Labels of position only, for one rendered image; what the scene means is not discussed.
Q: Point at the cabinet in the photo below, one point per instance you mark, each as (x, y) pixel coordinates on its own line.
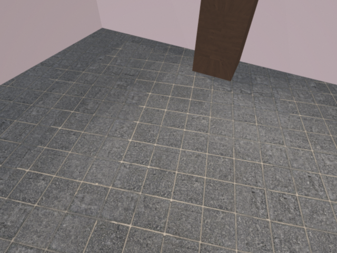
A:
(221, 35)

